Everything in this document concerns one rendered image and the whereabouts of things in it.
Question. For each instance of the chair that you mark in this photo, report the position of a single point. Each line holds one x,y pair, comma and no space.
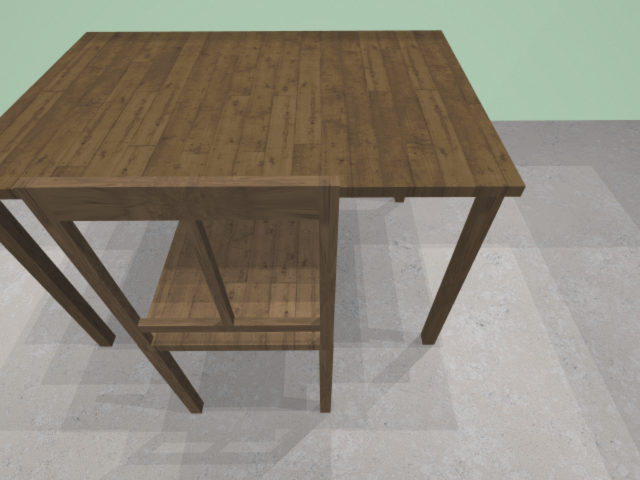
252,265

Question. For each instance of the table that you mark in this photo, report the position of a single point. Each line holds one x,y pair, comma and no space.
391,113

